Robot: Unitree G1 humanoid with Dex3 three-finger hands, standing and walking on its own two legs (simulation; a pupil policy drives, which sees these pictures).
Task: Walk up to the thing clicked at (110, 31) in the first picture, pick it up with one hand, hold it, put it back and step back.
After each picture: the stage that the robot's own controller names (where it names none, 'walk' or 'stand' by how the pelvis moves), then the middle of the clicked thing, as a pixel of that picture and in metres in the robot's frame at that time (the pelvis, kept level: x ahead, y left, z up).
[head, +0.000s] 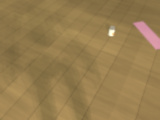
stand; (111, 30) +1.60 -0.42 -0.72
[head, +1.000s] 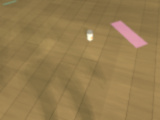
walk; (89, 35) +1.53 +0.00 -0.70
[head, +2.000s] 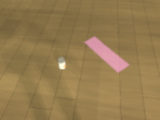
walk; (61, 63) +1.01 +0.23 -0.71
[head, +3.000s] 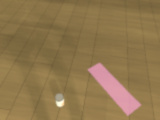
walk; (59, 100) +0.60 +0.17 -0.70
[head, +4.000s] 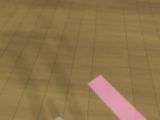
stand; out of the picture +0.40 +0.16 -0.70
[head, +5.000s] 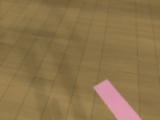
stand; out of the picture +0.37 +0.15 -0.71
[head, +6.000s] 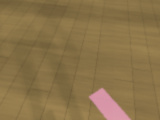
stand; out of the picture +0.34 +0.18 -0.72
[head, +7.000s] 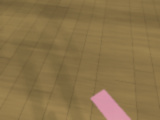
stand; out of the picture +0.33 +0.17 -0.73
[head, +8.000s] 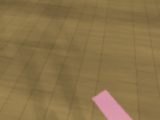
stand; out of the picture +0.33 +0.17 -0.73
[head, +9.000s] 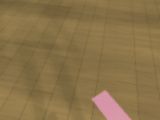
stand; out of the picture +0.32 +0.17 -0.73
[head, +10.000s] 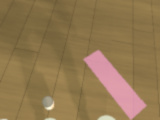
go down; (48, 103) +0.37 +0.17 -0.58
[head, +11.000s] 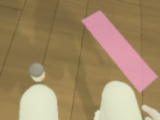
go down; (37, 72) +0.43 +0.19 -0.33
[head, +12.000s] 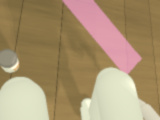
close in; (9, 61) +0.41 +0.21 -0.25
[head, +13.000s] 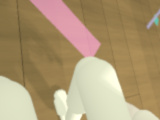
close; out of the picture +0.41 +0.23 -0.22
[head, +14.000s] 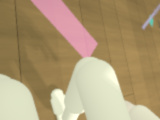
close; out of the picture +0.40 +0.24 -0.23
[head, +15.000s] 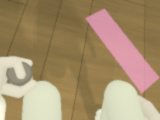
lift; (21, 77) +0.32 +0.21 -0.07
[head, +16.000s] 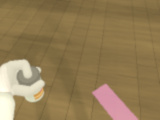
hold; (31, 84) +0.33 +0.17 +0.05
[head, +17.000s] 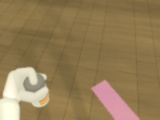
hold; (37, 90) +0.32 +0.17 +0.00
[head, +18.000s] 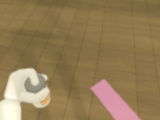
hold; (38, 91) +0.32 +0.16 +0.00
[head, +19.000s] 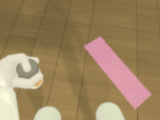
crouch; (31, 74) +0.38 +0.17 -0.08
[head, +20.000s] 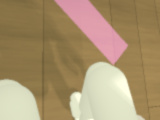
lower; out of the picture +0.43 +0.24 -0.19
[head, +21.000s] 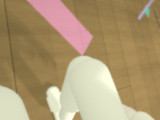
lower; out of the picture +0.44 +0.26 -0.23
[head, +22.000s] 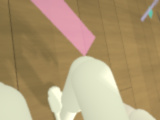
lower; out of the picture +0.44 +0.26 -0.24
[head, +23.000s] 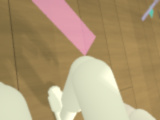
lower; out of the picture +0.44 +0.25 -0.23
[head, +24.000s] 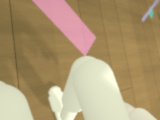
lower; out of the picture +0.43 +0.25 -0.23
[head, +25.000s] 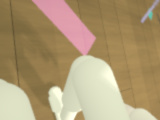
withdraw; out of the picture +0.42 +0.23 -0.24
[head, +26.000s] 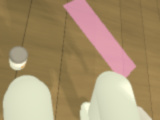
stand; (18, 58) +0.43 +0.20 -0.26
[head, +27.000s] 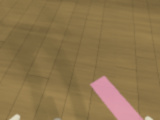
stand; out of the picture +0.37 +0.14 -0.63
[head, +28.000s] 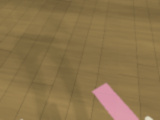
stand; out of the picture +0.38 +0.15 -0.67
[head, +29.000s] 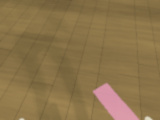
stand; out of the picture +0.37 +0.15 -0.67
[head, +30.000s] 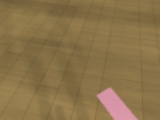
stand; out of the picture +0.38 +0.15 -0.72
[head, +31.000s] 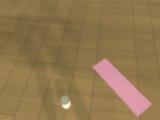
walk; (65, 102) +0.48 +0.16 -0.70
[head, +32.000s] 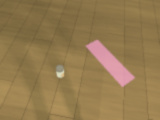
walk; (60, 71) +0.77 +0.15 -0.70
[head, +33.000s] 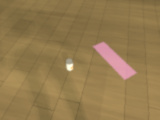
stand; (69, 64) +1.03 +0.15 -0.70
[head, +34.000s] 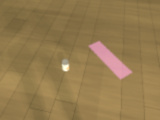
stand; (65, 65) +1.00 +0.16 -0.72
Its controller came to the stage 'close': yes
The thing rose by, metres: 0.72
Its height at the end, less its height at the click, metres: +0.00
